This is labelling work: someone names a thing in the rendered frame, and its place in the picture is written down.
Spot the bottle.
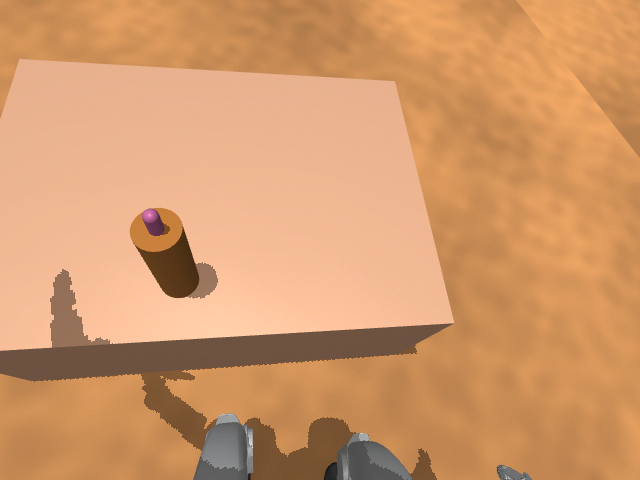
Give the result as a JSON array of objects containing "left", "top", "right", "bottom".
[{"left": 130, "top": 208, "right": 199, "bottom": 298}]

